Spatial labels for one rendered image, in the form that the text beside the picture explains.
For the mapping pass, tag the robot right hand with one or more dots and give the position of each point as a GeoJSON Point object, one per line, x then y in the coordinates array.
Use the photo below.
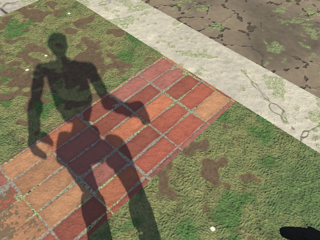
{"type": "Point", "coordinates": [299, 233]}

